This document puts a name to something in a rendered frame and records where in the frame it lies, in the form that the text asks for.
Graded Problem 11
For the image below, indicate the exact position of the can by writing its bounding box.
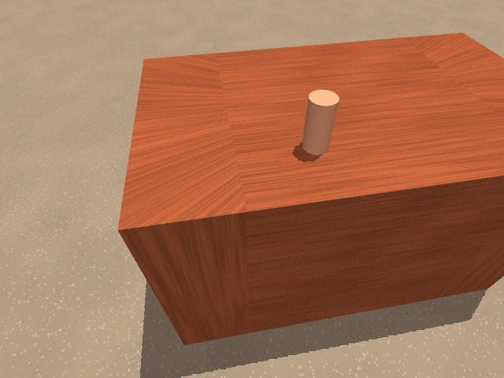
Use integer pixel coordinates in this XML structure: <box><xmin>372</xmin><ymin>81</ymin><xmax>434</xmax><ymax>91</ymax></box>
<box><xmin>302</xmin><ymin>90</ymin><xmax>339</xmax><ymax>155</ymax></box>

